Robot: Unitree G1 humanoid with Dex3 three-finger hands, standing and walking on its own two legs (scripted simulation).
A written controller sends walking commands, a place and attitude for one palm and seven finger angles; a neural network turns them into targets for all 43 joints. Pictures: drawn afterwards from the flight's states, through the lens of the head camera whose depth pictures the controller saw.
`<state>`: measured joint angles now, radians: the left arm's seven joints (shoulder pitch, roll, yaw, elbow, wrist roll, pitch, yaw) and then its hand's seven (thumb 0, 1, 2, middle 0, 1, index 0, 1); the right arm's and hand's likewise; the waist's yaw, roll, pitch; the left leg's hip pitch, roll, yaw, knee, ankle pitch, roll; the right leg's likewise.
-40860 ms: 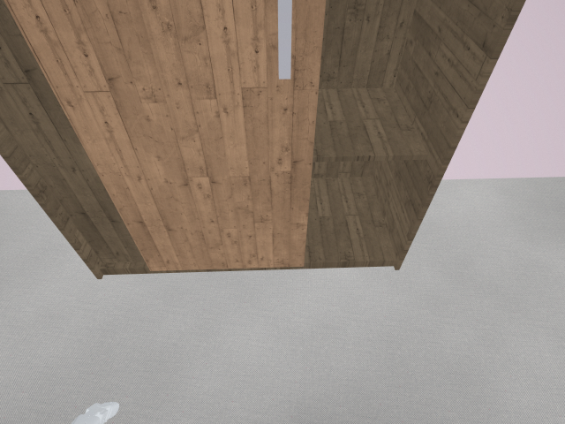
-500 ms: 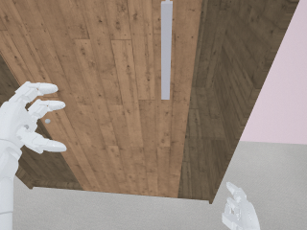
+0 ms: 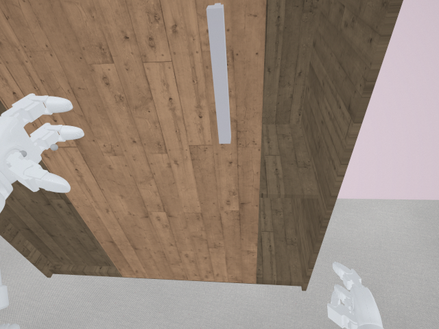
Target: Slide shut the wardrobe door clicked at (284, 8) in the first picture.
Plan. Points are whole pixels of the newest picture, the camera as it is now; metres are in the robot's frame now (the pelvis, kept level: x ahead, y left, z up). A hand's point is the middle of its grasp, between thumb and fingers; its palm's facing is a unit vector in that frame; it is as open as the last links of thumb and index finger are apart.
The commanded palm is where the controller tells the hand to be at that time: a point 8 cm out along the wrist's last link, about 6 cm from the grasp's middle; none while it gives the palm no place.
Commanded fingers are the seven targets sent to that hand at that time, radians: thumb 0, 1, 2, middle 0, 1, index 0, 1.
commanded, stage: raise the hand with hooked fingers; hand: left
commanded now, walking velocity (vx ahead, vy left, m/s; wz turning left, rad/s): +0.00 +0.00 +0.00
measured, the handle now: (221, 80) +0.51 +0.04 +0.25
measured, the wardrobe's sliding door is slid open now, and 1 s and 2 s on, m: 0.20 0.20 0.20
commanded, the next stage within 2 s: move the hooked fingers beside the handle in 0.30 s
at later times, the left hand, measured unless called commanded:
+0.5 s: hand (42, 141) +0.28 +0.28 +0.27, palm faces +0.09 -0.99 -0.11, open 14.0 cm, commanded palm +0.26 +0.32 +0.27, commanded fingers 0.00 -0.50 0.30 -0.30 -1.20 -0.30 -1.20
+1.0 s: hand (101, 127) +0.35 +0.23 +0.25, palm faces +0.08 -1.00 -0.06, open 14.0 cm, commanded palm +0.32 +0.27 +0.26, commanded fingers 0.00 -0.50 0.30 -0.30 -1.20 -0.30 -1.20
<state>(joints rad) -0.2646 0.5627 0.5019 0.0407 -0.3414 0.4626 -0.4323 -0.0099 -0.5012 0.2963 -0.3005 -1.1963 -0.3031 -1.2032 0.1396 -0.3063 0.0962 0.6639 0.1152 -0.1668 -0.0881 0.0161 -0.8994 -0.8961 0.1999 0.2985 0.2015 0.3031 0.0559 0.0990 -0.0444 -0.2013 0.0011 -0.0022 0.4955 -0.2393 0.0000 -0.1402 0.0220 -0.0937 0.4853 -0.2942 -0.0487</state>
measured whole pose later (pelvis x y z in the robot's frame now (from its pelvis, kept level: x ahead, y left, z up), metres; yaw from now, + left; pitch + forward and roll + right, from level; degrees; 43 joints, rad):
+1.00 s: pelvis +0.02 +0.02 +0.00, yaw +0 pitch -2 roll +0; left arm -0.40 0.41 0.35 0.01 -0.28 0.52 -0.20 -0.01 -0.50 0.30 -0.30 -1.20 -0.30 -1.20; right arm 0.13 -0.26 0.10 0.68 0.10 -0.10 -0.08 0.02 -0.90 -0.90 0.20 0.30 0.20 0.30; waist 0.04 0.07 -0.04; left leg -0.17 -0.02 0.02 0.45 -0.24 0.02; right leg -0.11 0.00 -0.07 0.44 -0.29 -0.03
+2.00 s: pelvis +0.02 +0.00 +0.01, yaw -2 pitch -1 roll +1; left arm -0.78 0.20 0.17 0.40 -0.18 0.43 0.07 -0.01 -0.50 0.30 -0.30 -1.20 -0.30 -1.20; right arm 0.16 -0.24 0.06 0.73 0.07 -0.03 -0.06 0.01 -0.90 -0.90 0.20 0.30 0.20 0.30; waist -0.01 0.06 -0.04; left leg -0.16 0.00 0.03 0.41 -0.23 0.00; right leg -0.12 0.03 -0.06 0.42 -0.28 -0.05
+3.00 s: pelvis +0.02 +0.02 +0.01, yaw -3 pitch +0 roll +0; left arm -0.79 0.15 0.16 0.45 -0.15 0.36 0.11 -0.01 -0.50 0.30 -0.31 -1.20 -0.31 -1.21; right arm 0.22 -0.23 0.04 0.73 0.05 -0.04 -0.06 0.01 -0.90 -0.90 0.20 0.30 0.20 0.30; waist -0.02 0.05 -0.04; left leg -0.17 -0.01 0.05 0.41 -0.24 0.02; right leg -0.13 0.02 -0.04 0.40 -0.27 -0.03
